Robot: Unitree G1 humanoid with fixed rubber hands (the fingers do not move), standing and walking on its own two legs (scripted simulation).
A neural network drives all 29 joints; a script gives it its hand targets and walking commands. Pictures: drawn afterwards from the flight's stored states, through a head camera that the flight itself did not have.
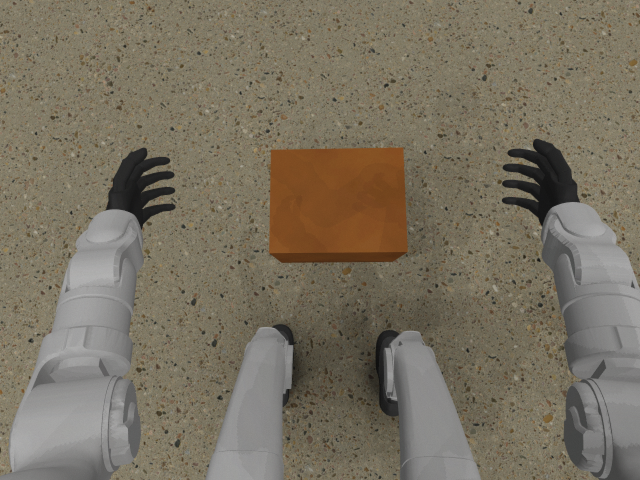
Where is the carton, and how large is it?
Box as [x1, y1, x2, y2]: [269, 147, 407, 262]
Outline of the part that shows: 402,147 271,150 269,252 281,262 392,261 406,252 407,245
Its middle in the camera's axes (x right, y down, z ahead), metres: +0.04 -0.06 +0.96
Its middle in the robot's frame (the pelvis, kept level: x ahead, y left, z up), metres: +0.52 +0.01 -0.57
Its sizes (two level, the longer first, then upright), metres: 0.297 0.235 0.213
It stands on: the floor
